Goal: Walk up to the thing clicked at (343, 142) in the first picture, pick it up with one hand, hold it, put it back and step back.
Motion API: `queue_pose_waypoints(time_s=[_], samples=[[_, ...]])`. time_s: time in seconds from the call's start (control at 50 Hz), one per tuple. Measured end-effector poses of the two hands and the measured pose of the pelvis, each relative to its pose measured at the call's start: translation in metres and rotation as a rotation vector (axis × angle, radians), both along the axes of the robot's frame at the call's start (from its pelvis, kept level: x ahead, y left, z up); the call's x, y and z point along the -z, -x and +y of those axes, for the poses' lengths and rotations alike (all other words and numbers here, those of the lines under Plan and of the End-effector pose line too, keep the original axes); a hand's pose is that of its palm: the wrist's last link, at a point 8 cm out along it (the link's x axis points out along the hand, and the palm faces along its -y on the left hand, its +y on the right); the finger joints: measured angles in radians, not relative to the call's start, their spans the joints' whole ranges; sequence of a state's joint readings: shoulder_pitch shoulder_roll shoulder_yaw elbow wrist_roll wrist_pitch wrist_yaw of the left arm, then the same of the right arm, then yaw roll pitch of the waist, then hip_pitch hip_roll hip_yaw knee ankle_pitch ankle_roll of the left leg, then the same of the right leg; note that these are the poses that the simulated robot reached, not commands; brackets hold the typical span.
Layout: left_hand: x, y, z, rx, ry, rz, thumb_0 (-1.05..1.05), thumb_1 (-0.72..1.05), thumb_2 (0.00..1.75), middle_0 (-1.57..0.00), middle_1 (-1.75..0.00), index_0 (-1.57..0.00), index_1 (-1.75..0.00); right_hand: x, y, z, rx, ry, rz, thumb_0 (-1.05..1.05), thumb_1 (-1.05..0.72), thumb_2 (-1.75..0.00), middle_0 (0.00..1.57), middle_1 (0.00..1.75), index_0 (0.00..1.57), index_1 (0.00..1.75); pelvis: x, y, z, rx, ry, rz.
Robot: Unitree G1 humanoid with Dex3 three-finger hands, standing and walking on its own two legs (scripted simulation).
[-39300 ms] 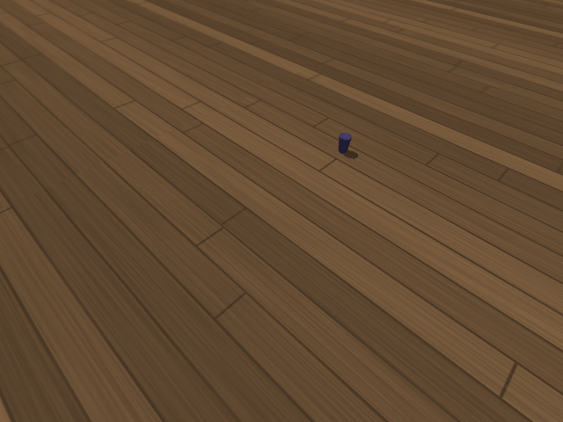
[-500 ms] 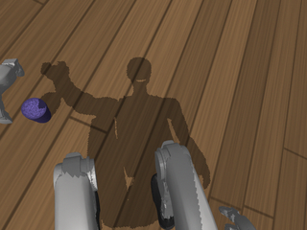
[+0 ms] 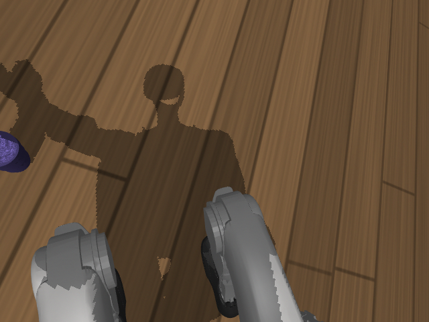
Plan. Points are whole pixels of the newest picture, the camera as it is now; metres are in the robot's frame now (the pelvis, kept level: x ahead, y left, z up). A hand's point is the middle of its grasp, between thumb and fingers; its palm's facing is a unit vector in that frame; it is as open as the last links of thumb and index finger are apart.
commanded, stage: home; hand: left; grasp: from above
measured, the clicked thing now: (7, 155) +0.48 +0.31 -0.28
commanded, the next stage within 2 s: none
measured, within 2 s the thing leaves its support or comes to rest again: neither
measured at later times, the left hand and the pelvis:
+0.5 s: hand out of the picture +0.33 +0.30 +0.07, palm faces -0.18 -0.72 -0.67, open 7.9 cm; pelvis +0.01 +0.00 +0.17, yaw +6 degrees
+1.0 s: hand out of the picture +0.24 +0.21 +0.27, palm faces +0.22 -0.95 -0.23, open 7.4 cm; pelvis +0.07 -0.01 +0.34, yaw +10 degrees
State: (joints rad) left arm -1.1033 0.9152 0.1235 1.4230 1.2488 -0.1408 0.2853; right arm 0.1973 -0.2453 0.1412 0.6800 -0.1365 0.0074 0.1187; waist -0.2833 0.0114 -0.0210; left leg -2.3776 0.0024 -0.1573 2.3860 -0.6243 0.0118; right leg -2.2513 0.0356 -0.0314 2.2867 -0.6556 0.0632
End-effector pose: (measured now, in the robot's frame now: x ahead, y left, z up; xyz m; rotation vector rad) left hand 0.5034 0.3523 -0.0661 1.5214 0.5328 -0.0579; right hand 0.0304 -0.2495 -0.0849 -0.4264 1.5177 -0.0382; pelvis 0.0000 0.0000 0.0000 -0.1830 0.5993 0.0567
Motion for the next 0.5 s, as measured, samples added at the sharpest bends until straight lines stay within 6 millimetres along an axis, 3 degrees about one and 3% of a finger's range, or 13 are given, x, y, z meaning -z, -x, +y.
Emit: queue_pose_waypoints(time_s=[0.1,0.2,0.36,0.5], samples=[[-0.022,0.012,0.007,-0.045,0.067,0.050,0.00,-0.25,0.82,-0.21,-0.68,-0.19,-0.69,-0.013,-0.010,0.005,0.024,-0.031,0.002,0.00,-0.90,-0.89,0.20,0.30,0.20,0.30,-0.021,-0.007,0.002,-0.007,0.000,0.025],[-0.059,0.046,0.003,-0.073,0.223,0.029,0.00,0.02,0.74,-0.20,-0.47,-0.19,-0.48,-0.040,-0.037,-0.002,0.014,-0.028,-0.031,0.00,-0.90,-0.89,0.20,0.30,0.20,0.30,-0.054,-0.011,0.004,-0.022,-0.008,0.039],[-0.127,0.121,-0.001,-0.206,0.479,-0.027,0.00,0.56,0.81,-0.21,-0.32,-0.20,-0.33,-0.102,-0.118,-0.012,-0.059,-0.003,-0.242,0.00,-0.90,-0.90,0.20,0.30,0.20,0.30,-0.115,-0.013,0.002,-0.042,-0.031,0.015],[-0.181,0.182,-0.020,-0.362,0.655,-0.040,0.01,0.79,0.87,-0.21,-0.30,-0.21,-0.31,-0.168,-0.187,0.006,-0.123,-0.054,-0.490,0.00,-0.91,-0.90,0.20,0.30,0.20,0.30,-0.171,-0.015,-0.003,-0.062,-0.057,-0.046]])
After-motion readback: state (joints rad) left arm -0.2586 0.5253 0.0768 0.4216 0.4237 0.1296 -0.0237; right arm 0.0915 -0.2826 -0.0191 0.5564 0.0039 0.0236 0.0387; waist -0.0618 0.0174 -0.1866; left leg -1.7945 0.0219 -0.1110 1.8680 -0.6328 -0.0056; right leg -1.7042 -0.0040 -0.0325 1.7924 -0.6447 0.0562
